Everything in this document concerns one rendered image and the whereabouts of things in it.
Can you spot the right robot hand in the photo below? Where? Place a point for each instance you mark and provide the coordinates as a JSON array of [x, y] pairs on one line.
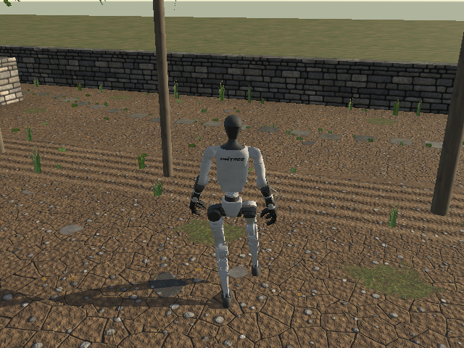
[[273, 214]]

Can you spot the robot right foot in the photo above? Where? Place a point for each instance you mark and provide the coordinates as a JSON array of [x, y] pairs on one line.
[[256, 270]]

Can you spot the left robot forearm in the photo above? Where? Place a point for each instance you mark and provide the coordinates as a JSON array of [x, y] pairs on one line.
[[197, 192]]

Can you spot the robot right upper arm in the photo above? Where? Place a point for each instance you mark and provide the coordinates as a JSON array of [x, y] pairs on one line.
[[259, 166]]

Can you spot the robot left upper arm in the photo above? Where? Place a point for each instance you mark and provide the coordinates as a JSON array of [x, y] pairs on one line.
[[209, 153]]

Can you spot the right robot thigh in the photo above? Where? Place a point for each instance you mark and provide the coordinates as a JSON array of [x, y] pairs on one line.
[[249, 210]]

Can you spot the left robot hand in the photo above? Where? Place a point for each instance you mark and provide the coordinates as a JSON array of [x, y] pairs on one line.
[[199, 204]]

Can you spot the right robot forearm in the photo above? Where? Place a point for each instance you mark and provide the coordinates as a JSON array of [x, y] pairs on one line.
[[267, 195]]

